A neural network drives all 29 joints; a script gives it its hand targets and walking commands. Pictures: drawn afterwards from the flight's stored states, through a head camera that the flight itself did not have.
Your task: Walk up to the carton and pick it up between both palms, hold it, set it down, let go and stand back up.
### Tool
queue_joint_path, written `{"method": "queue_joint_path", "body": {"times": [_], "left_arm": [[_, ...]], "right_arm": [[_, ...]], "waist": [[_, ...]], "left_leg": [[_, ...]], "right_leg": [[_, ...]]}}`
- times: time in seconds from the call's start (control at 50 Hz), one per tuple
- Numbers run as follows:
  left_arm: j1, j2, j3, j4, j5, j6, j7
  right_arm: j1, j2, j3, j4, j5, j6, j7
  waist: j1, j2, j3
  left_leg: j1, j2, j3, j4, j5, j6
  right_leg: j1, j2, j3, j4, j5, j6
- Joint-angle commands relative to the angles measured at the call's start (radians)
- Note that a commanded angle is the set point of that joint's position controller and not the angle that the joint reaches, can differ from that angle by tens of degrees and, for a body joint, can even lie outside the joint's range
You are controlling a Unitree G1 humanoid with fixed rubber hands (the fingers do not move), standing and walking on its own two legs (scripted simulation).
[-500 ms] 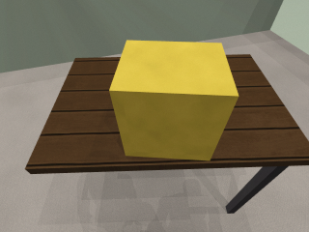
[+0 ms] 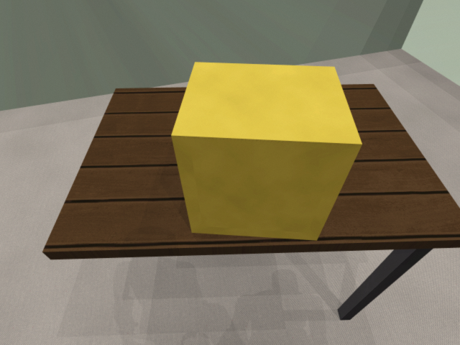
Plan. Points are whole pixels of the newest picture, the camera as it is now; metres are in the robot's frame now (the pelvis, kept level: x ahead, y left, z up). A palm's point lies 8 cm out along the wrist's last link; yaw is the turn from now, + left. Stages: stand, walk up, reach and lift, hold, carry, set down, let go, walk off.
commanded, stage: stand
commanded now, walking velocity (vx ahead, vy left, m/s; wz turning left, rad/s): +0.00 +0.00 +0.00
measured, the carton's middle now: (258, 155) +0.44 -0.03 +0.09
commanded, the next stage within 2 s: none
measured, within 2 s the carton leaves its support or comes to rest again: neither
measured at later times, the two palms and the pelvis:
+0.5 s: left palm out of the picture -0.02 +0.21 -0.15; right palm out of the picture -0.07 -0.21 -0.14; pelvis +0.00 +0.00 +0.00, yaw +0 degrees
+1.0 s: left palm out of the picture -0.02 +0.20 -0.15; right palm out of the picture -0.07 -0.21 -0.14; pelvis +0.00 +0.00 +0.00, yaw +0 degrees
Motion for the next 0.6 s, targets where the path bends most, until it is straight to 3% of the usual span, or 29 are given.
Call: {"method": "queue_joint_path", "body": {"times": [0.0,0.04,0.06,0.08,0.1,0.12,0.14,0.16,0.18,0.2,0.22,0.24,0.28,0.3,0.32,0.34,0.36,0.38,0.4,0.42,0.44,0.46,0.48,0.5,0.52,0.54,0.56,0.58], "left_arm": [[0.098,0.001,-0.008,0.006,0.021,-0.002,-0.003],[0.108,0.074,0.005,0.017,-0.005,-0.002,0.011],[0.122,-0.002,-0.011,0.014,-0.005,-0.013,0.0],[0.146,0.052,0.001,0.011,0.01,-0.017,-0.002],[0.067,0.054,0.004,-0.027,-0.008,-0.024,-0.011],[0.096,0.058,0.0,0.006,-0.003,-0.015,-0.005],[0.127,0.026,-0.018,0.005,0.0,-0.025,0.007],[0.108,0.002,-0.012,0.007,0.016,-0.023,0.012],[0.051,0.059,-0.002,-0.023,0.0,-0.027,0.018],[0.062,0.041,-0.002,-0.039,0.002,-0.024,0.007],[0.082,0.074,0.005,-0.028,0.0,-0.015,0.013],[0.122,0.065,0.002,-0.01,0.001,-0.015,0.019],[0.114,0.121,0.021,-0.016,-0.002,-0.018,0.017],[0.121,0.064,0.018,-0.01,0.008,-0.012,0.011],[0.122,0.091,0.022,-0.017,0.011,-0.013,0.003],[0.114,0.048,0.008,-0.025,0.01,-0.016,0.008],[0.064,0.04,0.001,-0.032,0.0,-0.009,0.009],[0.107,0.094,0.026,-0.018,0.004,-0.01,0.014],[0.071,0.092,0.02,-0.039,-0.001,-0.016,0.013],[0.122,0.038,0.007,-0.031,-0.003,-0.018,0.015],[0.066,0.041,0.007,-0.033,0.0,-0.01,0.01],[0.05,0.042,0.01,-0.04,0.008,-0.001,0.01],[0.016,0.1,0.021,-0.056,0.005,-0.005,0.013],[0.08,0.069,0.016,-0.043,0.011,-0.015,0.008],[0.071,0.091,0.028,-0.036,0.001,-0.01,-0.002],[0.088,-0.013,-0.012,-0.011,0.006,-0.013,0.008],[0.064,0.043,0.004,-0.032,0.005,-0.006,0.0],[0.089,0.031,0.01,-0.023,-0.006,0.002,0.007]], "right_arm": [[0.119,-0.089,-0.01,-0.002,-0.014,-0.001,-0.012],[0.106,-0.089,-0.017,-0.006,-0.009,-0.003,-0.008],[0.098,-0.118,-0.023,-0.004,-0.006,-0.001,-0.004],[0.106,-0.122,-0.037,0.023,0.006,0.009,0.001],[0.151,-0.051,-0.02,0.019,0.004,0.015,-0.009],[0.13,-0.119,-0.028,0.009,-0.01,0.009,-0.005],[0.101,-0.141,-0.042,-0.003,0.004,0.004,-0.012],[0.062,-0.074,-0.033,-0.016,0.002,0.012,0.004],[0.121,-0.037,-0.017,0.003,-0.006,0.009,0.001],[0.132,-0.094,-0.029,0.015,-0.003,0.018,0.002],[0.1,-0.1,-0.037,-0.003,-0.006,0.014,-0.005],[0.058,-0.118,-0.04,0.006,-0.013,0.011,-0.01],[0.073,-0.112,-0.039,-0.01,-0.004,-0.005,0.003],[0.084,-0.088,-0.045,-0.012,0.008,-0.012,0.002],[0.087,-0.069,-0.03,0.002,0.006,-0.005,-0.004],[0.089,-0.132,-0.04,0.002,0.011,0.002,-0.009],[0.102,-0.12,-0.043,0.008,0.0,0.002,-0.004],[0.122,-0.076,-0.027,0.015,-0.009,0.006,-0.013],[0.137,-0.096,-0.023,0.017,-0.005,0.017,-0.018],[0.104,-0.086,-0.031,0.025,-0.002,0.018,-0.015],[0.121,-0.086,-0.029,0.01,-0.005,0.016,-0.008],[0.123,-0.051,-0.018,0.008,-0.012,0.015,-0.008],[0.065,-0.087,-0.025,-0.014,-0.006,0.007,-0.01],[0.062,-0.156,-0.041,-0.013,0.0,0.003,-0.02],[0.064,-0.067,-0.021,-0.01,0.005,-0.004,-0.007],[0.108,-0.123,-0.035,-0.009,0.01,0.003,0.001],[0.132,-0.059,-0.019,0.026,-0.005,0.007,-0.011],[0.063,-0.068,-0.015,-0.007,-0.009,0.006,-0.009]], "waist": [[0.014,-0.027,0.094],[-0.009,-0.003,0.102],[0.009,0.032,0.05],[0.022,0.053,0.089],[-0.022,-0.068,0.059],[-0.022,-0.019,0.071],[0.004,-0.022,0.072],[-0.007,-0.002,0.092],[-0.056,-0.045,0.069],[-0.017,0.038,0.028],[-0.013,0.073,0.05],[0.016,0.053,0.073],[0.005,-0.029,0.001],[0.004,-0.042,0.046],[0.018,-0.027,0.029],[-0.001,0.066,0.03],[-0.038,0.01,0.067],[-0.013,0.012,0.079],[-0.001,0.053,0.108],[0.011,0.123,0.08],[-0.014,0.0,0.105],[-0.026,-0.008,0.104],[-0.023,0.011,0.088],[0.012,0.032,0.028],[-0.003,-0.024,0.023],[-0.014,-0.024,0.05],[-0.017,0.013,0.102],[0.005,0.015,0.083]], "left_leg": [[0.015,0.188,-0.153,-0.1,0.234,0.026],[-0.001,0.15,-0.122,-0.072,0.209,0.03],[-0.01,0.138,-0.133,-0.08,0.109,0.031],[0.017,0.119,-0.114,-0.055,0.093,0.016],[0.049,0.13,-0.113,-0.039,0.171,0.01],[0.065,0.134,-0.113,-0.036,0.163,0.015],[0.012,0.152,-0.133,-0.044,0.192,0.031],[-0.021,0.143,-0.118,-0.037,0.19,0.019],[0.024,0.139,-0.124,-0.052,0.229,0.011],[0.035,0.13,-0.126,-0.038,0.26,0.007],[0.06,0.138,-0.108,-0.04,0.262,0.017],[0.038,0.132,-0.112,-0.049,0.276,0.025],[0.001,0.146,-0.132,-0.027,0.243,0.029],[-0.062,0.134,-0.122,-0.011,0.209,0.029],[-0.07,0.12,-0.116,-0.023,0.21,0.019],[-0.004,0.102,-0.096,-0.047,0.192,0.024],[0.005,0.146,-0.112,-0.037,0.26,0.008],[0.02,0.153,-0.131,-0.033,0.268,0.015],[-0.032,0.147,-0.123,-0.046,0.313,0.018],[0.026,0.134,-0.117,-0.062,0.221,0.016],[-0.02,0.155,-0.14,-0.061,0.217,0.016],[-0.027,0.16,-0.162,-0.051,0.188,0.024],[-0.034,0.182,-0.187,-0.066,0.225,0.041],[0.005,0.17,-0.157,-0.071,0.272,0.037],[0.026,0.169,-0.171,-0.066,0.283,0.036],[0.007,0.133,-0.119,-0.069,0.244,0.02],[0.003,0.149,-0.132,-0.083,0.265,0.013],[-0.023,0.158,-0.141,-0.071,0.179,0.029]], "right_leg": [[-0.093,-0.089,0.059,-0.034,0.161,-0.035],[-0.096,-0.083,0.097,-0.097,0.242,-0.035],[-0.043,-0.085,0.107,-0.084,0.19,-0.037],[-0.061,-0.098,0.116,-0.069,0.217,-0.035],[-0.101,-0.11,0.126,-0.062,0.272,-0.051],[-0.14,-0.094,0.128,-0.089,0.266,-0.051],[-0.103,-0.084,0.073,-0.063,0.261,-0.039],[-0.076,-0.105,0.121,-0.072,0.343,-0.052],[-0.06,-0.105,0.105,-0.054,0.361,-0.053],[-0.067,-0.106,0.099,-0.024,0.349,-0.058],[-0.126,-0.083,0.098,-0.031,0.267,-0.062],[-0.106,-0.086,0.074,-0.048,0.291,-0.05],[-0.018,-0.071,0.066,-0.031,0.32,-0.048],[0.001,-0.087,0.076,-0.035,0.356,-0.054],[0.027,-0.11,0.094,-0.033,0.407,-0.057],[-0.02,-0.119,0.095,-0.043,0.401,-0.052],[-0.094,-0.109,0.096,-0.042,0.375,-0.043],[-0.102,-0.097,0.084,-0.04,0.318,-0.048],[-0.086,-0.104,0.091,-0.049,0.311,-0.057],[-0.098,-0.093,0.096,-0.038,0.237,-0.052],[-0.093,-0.086,0.07,-0.044,0.218,-0.049],[-0.109,-0.075,0.084,-0.035,0.196,-0.063],[-0.074,-0.067,0.059,-0.04,0.222,-0.054],[-0.048,-0.064,0.05,-0.043,0.231,-0.039],[-0.038,-0.067,0.056,-0.029,0.255,-0.036],[-0.057,-0.086,0.082,-0.046,0.247,-0.037],[-0.076,-0.082,0.065,-0.056,0.229,-0.029],[-0.064,-0.069,0.083,-0.079,0.195,-0.039]]}}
